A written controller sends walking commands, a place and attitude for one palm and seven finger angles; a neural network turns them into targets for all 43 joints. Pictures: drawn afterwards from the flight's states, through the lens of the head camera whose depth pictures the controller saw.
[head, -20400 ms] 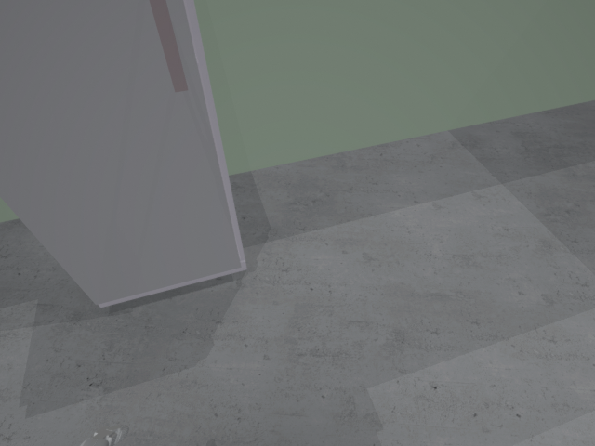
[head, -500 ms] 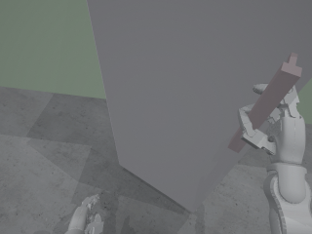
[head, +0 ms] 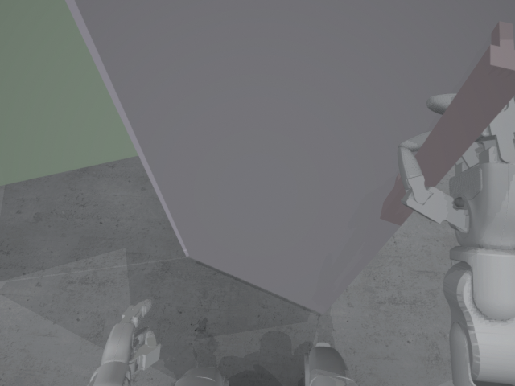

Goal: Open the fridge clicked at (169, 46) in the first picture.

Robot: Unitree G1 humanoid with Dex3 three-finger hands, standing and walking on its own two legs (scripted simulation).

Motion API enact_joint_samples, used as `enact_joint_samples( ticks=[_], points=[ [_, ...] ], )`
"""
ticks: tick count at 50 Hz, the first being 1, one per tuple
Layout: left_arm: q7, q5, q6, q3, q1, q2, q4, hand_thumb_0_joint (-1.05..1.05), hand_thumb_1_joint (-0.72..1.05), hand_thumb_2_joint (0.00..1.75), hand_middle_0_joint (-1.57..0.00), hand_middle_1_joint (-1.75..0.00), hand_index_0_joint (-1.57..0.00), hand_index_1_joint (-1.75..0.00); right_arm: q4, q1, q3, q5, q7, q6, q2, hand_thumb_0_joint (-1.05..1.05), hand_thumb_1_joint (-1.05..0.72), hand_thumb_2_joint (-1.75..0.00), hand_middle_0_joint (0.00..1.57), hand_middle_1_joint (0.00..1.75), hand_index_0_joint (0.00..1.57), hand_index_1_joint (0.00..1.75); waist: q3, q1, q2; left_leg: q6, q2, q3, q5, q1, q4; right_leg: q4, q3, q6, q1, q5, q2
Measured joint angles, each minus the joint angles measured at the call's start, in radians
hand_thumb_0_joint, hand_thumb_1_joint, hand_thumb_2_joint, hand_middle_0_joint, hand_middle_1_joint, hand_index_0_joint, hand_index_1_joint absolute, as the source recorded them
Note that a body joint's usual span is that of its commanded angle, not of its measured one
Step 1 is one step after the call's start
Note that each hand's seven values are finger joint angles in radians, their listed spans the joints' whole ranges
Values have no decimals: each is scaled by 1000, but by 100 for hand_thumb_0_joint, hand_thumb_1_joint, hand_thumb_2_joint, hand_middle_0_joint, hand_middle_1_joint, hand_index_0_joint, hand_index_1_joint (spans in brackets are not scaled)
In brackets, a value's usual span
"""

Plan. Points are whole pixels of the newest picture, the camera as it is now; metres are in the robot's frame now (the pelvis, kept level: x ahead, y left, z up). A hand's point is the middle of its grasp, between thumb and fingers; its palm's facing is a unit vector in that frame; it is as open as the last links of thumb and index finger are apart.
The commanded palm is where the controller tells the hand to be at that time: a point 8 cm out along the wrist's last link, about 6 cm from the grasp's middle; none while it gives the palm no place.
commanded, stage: walk backward, drawing the door open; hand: right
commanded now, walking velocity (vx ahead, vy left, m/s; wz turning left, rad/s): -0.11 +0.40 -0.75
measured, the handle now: (435, 142) +0.35 -0.14 +0.22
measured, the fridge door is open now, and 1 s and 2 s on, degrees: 41 68 68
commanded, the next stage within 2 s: stop walking and hold the door back in 0.94 s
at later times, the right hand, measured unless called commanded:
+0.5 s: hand (357, 251) +0.23 -0.06 +0.21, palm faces +0.63 +0.73 -0.26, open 7.6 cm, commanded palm +0.17 -0.08 +0.21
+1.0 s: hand (254, 331) +0.16 +0.03 +0.21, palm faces +0.89 +0.38 -0.25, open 7.1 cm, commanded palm +0.09 +0.03 +0.22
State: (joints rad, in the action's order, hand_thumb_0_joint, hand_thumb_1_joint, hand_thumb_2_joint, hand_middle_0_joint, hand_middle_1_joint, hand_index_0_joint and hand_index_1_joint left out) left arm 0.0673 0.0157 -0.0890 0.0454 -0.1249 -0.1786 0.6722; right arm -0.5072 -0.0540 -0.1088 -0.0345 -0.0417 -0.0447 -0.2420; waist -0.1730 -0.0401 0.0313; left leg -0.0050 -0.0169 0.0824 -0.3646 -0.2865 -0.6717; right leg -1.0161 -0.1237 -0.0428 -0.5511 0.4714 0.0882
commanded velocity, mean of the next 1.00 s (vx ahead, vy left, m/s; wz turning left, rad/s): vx -0.13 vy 0.29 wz -0.74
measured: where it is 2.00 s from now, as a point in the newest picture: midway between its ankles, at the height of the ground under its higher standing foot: outside the picture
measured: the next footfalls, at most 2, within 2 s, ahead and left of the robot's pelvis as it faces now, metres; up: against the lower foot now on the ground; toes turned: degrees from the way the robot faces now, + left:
right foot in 0.10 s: +0.05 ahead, -0.10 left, +0.00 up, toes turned -10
left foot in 0.36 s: +0.12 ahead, +0.31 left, +0.00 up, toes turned -16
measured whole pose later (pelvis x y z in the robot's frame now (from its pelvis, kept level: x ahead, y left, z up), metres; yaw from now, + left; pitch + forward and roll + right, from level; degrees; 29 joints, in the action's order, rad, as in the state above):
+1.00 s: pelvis +0.10 +0.41 +0.00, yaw -44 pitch +0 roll +2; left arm 0.03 0.03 -0.11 -0.01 -0.17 -0.13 0.61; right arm -0.35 -0.07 -0.36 -0.10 -0.08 -0.04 -0.39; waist -0.14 0.02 0.03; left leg 0.07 -0.05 0.04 -0.26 -0.30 -0.55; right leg -0.67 -0.14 -0.09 -0.39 0.34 0.16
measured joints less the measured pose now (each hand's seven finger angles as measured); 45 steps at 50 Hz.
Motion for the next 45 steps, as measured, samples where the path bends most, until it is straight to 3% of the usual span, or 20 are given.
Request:
enact_joint_samples(
  ticks=[2,4,5,6,8,11,14,17,18,20,23,25,29,31,33,34,36,39,41,45],
  points=[
    [15,-9,-3,1,8,-6,-8,1,90,90,-20,-30,-20,-30,-19,16,14,5,4,-12,5,-15,-53,-77,47,141,14,128,-11,1,-26,-15,-20,32,-4,12,10,-41,103,7,23,36,-24],
    [25,-16,-12,-6,3,-11,-37,1,90,90,-20,-30,-20,-30,-43,30,23,4,10,-18,0,-15,-52,-77,47,141,14,128,0,1,-49,-29,-40,66,-11,-16,-18,149,195,11,104,-45,-40],
    [25,-21,-22,-9,-2,-21,-60,1,90,90,-20,-30,-20,-30,-60,36,23,0,8,-17,0,-16,-52,-77,47,141,14,127,17,9,-35,-25,-31,76,-13,-69,-93,292,203,33,161,-178,-32],
    [24,-27,-33,-2,8,-19,-71,1,90,90,-20,-30,-20,-30,-64,28,19,-3,2,-23,-7,-17,-52,-77,48,141,13,126,13,11,-29,-2,-16,61,-64,-129,-208,338,188,41,174,-190,-23],
    [4,-31,-33,2,45,15,-64,1,90,90,-20,-30,-20,-30,-51,3,-6,-4,4,-49,-28,-18,-53,-77,50,141,13,126,-45,22,-64,29,18,-24,-123,-207,-413,342,162,19,192,-180,-22],
    [-14,-37,-34,-10,67,40,-51,1,90,90,-20,-30,-20,-30,-34,-8,-43,0,12,-50,-42,-18,-52,-78,50,141,13,128,-83,28,-47,53,48,-71,-79,-283,-512,423,72,-20,213,-232,17],
    [-21,-25,-38,-15,51,39,-47,1,90,90,-20,-30,-20,-30,0,-15,-61,-8,11,-35,-40,-17,-53,-80,49,141,13,128,-79,50,2,59,25,-95,-18,-238,-326,488,-15,-47,220,-278,68],
    [-21,-5,-35,-28,16,43,-55,1,90,90,-20,-30,-20,-30,39,-16,-99,-32,-1,-8,-64,-17,-53,-82,48,141,13,127,-37,68,23,69,2,-92,20,-94,-55,474,-85,-58,196,-259,98],
    [-22,2,-32,-36,3,48,-59,1,90,90,-20,-30,-20,-30,47,-17,-120,-40,-6,7,-82,-18,-53,-82,47,141,12,126,-12,71,7,65,-13,-85,51,-44,44,435,-95,-45,169,-221,95],
    [-21,5,-17,-40,30,28,-40,1,90,90,-21,-30,-20,-30,64,-13,-164,-34,-23,8,-69,-19,-53,-83,47,141,12,127,-18,46,28,38,-5,-35,73,-57,-2,196,-102,-18,77,-43,77],
    [-8,-1,-3,-21,48,-2,-10,1,90,90,-21,-30,-20,-30,63,35,-187,-36,-42,5,-50,-16,-55,-84,46,141,13,127,-32,25,7,-4,-37,6,43,-36,-9,-205,18,-9,-11,78,-13],
    [4,-8,8,-11,34,-17,-16,1,90,90,-20,-30,-20,-30,58,66,-183,-39,-50,-5,-42,-14,-55,-84,46,141,13,128,-32,13,-9,-18,-55,43,59,-5,38,-277,120,-15,-10,88,-44],
    [25,-20,25,-7,-7,-30,-46,1,90,90,-20,-30,-20,-30,29,91,-154,-36,-57,-4,-48,-12,-56,-85,46,141,14,129,-6,12,-52,-51,-71,128,83,11,104,-70,267,-8,84,113,-71],
    [30,-24,25,-10,-21,-31,-63,1,90,90,-20,-30,-20,-30,10,87,-139,-32,-58,-2,-57,-12,-55,-85,46,141,16,131,17,16,-69,-67,-66,168,82,-9,107,105,298,-2,145,84,-73],
    [31,-24,19,-14,-30,-34,-88,1,90,90,-20,-30,-20,-30,-12,78,-130,-34,-61,-2,-68,-12,-54,-85,46,141,17,132,41,19,-77,-80,-58,199,65,-53,63,320,313,7,225,-25,-69],
    [30,-24,13,-15,-31,-39,-106,1,90,90,-20,-30,-20,-30,-21,70,-131,-39,-65,-4,-73,-13,-54,-85,46,141,18,133,53,19,-67,-70,-48,202,49,-97,-6,417,294,34,263,-154,-57],
    [24,-25,5,-5,-3,-11,-99,1,90,90,-20,-30,-20,-30,-2,34,-143,-44,-61,-32,-87,-13,-53,-85,46,141,19,135,11,17,-95,3,-30,102,-91,-173,-218,390,270,65,261,-171,-59],
    [-2,-21,-4,-14,16,22,-75,1,90,90,-20,-30,-20,-30,28,18,-157,-20,-42,-46,-87,-13,-54,-86,46,141,19,136,-30,15,-80,41,20,-1,-114,-260,-424,420,196,42,280,-162,-22],
    [-15,-17,-14,-21,12,34,-61,1,90,90,-20,-30,-20,-30,51,12,-156,-15,-38,-47,-85,-12,-54,-86,46,141,19,136,-34,27,-55,54,18,-30,-44,-288,-420,466,149,13,286,-199,11],
    [-27,-2,-25,-34,-18,44,-58,1,90,90,-20,-30,-20,-30,99,4,-170,-29,-34,-34,-90,-9,-57,-86,46,141,19,136,-20,53,-5,73,-13,-62,12,-216,-207,507,68,-39,277,-242,69]
  ],
)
